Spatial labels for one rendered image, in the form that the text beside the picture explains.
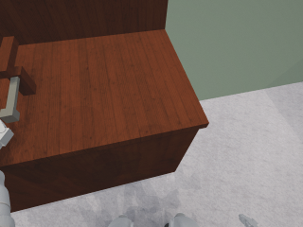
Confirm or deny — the counter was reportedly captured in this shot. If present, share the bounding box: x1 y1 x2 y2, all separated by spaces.
0 0 209 213

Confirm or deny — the robot left hand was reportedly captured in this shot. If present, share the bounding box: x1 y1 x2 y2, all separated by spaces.
0 119 14 149

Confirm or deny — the robot shin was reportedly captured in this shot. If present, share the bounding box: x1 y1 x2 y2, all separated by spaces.
175 212 186 217
118 214 128 218

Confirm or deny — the robot left forearm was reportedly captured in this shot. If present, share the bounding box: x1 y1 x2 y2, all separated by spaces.
0 170 15 227

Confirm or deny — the tap lever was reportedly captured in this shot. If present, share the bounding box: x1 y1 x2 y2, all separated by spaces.
0 77 20 124

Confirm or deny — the right robot shin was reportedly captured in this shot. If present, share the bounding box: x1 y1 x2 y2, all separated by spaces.
175 212 186 217

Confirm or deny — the robot right hand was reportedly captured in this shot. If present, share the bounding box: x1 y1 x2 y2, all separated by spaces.
239 214 259 227

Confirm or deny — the left robot shin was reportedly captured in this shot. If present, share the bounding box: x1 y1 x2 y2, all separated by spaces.
118 214 128 218

